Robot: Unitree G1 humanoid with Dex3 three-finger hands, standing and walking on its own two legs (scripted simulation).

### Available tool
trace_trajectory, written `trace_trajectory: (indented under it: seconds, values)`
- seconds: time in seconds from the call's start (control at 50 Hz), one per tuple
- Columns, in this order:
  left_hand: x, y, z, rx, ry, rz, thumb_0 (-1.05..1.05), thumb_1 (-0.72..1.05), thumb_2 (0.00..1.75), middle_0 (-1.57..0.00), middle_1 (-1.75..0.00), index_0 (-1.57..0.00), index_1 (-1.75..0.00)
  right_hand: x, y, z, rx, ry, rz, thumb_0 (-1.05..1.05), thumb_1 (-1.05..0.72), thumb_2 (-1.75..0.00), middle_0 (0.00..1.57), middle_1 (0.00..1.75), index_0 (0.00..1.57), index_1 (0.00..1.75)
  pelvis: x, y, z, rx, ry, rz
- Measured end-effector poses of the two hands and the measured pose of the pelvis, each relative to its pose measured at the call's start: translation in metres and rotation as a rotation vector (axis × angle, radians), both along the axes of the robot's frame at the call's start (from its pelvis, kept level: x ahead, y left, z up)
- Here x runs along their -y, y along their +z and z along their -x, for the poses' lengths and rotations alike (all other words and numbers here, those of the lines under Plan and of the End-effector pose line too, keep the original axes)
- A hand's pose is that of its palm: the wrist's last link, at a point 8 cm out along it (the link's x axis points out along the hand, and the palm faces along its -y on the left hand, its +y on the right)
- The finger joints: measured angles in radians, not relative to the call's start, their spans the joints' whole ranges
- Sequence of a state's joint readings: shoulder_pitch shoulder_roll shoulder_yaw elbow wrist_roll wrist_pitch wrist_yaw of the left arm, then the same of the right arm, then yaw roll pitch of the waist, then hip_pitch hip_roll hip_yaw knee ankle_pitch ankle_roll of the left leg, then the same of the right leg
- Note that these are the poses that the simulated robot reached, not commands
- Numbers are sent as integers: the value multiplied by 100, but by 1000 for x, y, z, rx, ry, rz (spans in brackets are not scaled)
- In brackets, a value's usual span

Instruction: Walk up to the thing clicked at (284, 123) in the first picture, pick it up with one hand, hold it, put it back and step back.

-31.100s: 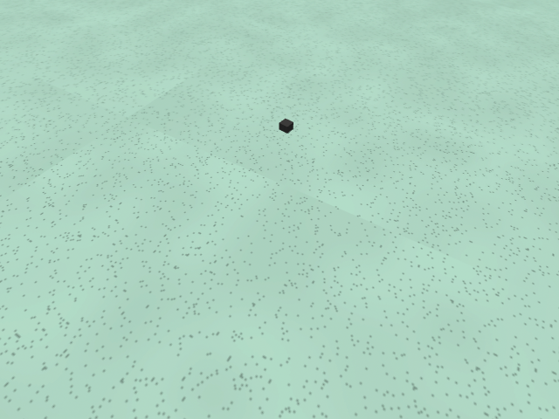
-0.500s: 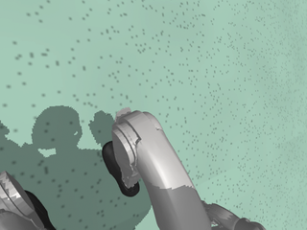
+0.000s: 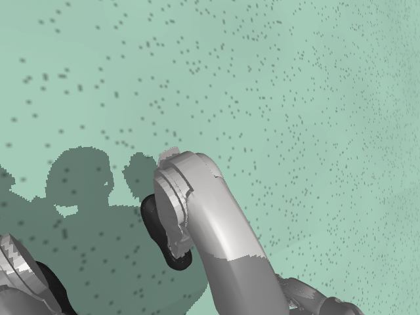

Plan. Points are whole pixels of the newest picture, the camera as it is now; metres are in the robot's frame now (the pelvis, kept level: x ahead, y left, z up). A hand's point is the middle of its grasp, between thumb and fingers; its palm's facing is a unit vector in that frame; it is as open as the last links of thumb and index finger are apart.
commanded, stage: settle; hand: left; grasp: from above
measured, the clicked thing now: out of the picture +0.43 +0.36 -0.30
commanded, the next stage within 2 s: lift in 0.80 s
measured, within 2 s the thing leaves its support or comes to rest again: leaves its support in 0.30 s
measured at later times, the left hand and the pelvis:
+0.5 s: hand out of the picture +0.43 +0.37 -0.22, palm faces +0.07 -0.45 -0.89, open 9.1 cm; pelvis +0.00 +0.00 +0.01, yaw +0 degrees
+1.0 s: hand out of the picture +0.42 +0.37 -0.14, palm faces +0.03 -0.46 -0.89, open 9.1 cm; pelvis +0.00 -0.01 +0.03, yaw +4 degrees
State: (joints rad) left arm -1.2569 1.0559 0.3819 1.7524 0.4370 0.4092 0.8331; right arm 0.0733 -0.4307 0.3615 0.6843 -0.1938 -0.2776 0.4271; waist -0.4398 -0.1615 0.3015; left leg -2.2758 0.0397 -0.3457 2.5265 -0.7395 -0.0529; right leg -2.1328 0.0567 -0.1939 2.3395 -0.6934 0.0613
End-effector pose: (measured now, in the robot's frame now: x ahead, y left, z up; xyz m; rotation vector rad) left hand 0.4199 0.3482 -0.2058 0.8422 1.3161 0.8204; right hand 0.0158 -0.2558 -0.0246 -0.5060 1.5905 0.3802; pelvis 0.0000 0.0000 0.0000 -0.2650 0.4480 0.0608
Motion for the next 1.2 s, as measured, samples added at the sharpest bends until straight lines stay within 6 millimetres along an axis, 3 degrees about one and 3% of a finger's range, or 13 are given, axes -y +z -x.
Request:
trace_trajectory:
  seconds: [0.34, 0.6, 0.9, 1.08, 1.2]
  values:
    - [-9, 11, 0, 25, 45, -1, 1, 13, 55, -66, -49, -70, -56, 3, -1, -10, 11, -5, -9, 0, -91, -89, 20, 29, 19, 30, 2, 6, 1, -17, 2, -6]
    - [-31, 67, -6, 32, -18, -23, 2, 15, 51, -66, -48, -70, -55, 8, -2, -11, 65, -86, -6, 0, -91, -89, 20, 29, 19, 30, 3, 15, 0, -79, -2, -25]
    - [-27, 107, 5, 5, -35, -13, 2, 14, 50, -68, -47, -72, -53, 13, -13, -4, 106, -161, -4, 0, -90, -89, 20, 29, 19, 30, 8, 23, 2, -97, 17, -65]
    - [-26, 133, 5, 17, -34, -7, 2, 14, 51, -69, -47, -73, -53, 28, -17, -8, 116, -189, 10, 0, -91, -89, 20, 29, 19, 30, 10, 28, 0, -122, 22, -89]
    - [-27, 156, 14, 22, -23, -14, 3, 14, 49, -70, -46, -74, -51, 34, -22, -20, 152, -221, 9, 0, -92, -90, 20, 29, 19, 30, 12, 34, 0, -137, 30, -108]
